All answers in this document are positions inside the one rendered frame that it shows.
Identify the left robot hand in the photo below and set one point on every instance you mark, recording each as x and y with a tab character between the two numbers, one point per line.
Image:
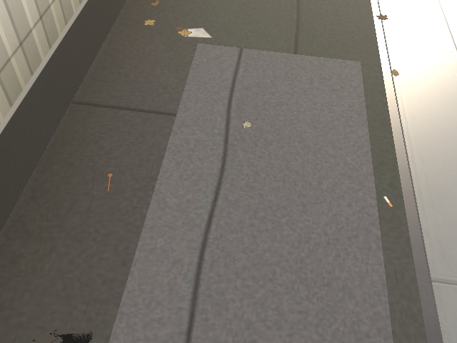
75	335

